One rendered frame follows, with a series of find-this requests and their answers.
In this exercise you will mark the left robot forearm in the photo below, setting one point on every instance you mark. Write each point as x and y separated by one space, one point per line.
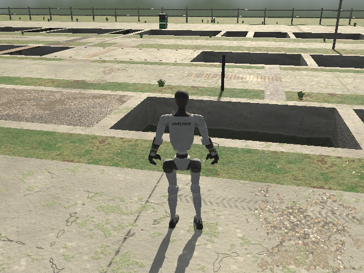
154 148

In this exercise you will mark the right robot forearm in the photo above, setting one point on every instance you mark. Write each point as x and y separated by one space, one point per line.
211 148

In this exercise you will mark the robot left shin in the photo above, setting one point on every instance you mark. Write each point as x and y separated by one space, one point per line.
172 202

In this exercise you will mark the robot left hand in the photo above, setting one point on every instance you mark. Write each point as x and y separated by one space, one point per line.
150 158

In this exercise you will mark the robot right hand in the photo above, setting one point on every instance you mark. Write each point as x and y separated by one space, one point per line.
211 157

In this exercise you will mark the robot right shin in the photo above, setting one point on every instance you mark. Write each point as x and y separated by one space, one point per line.
197 203

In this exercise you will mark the robot left upper arm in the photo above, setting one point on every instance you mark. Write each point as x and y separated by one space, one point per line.
164 119

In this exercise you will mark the robot shin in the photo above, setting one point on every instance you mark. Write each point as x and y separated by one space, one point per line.
172 202
197 203

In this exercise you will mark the robot right upper arm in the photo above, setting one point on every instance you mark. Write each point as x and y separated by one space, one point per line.
202 128

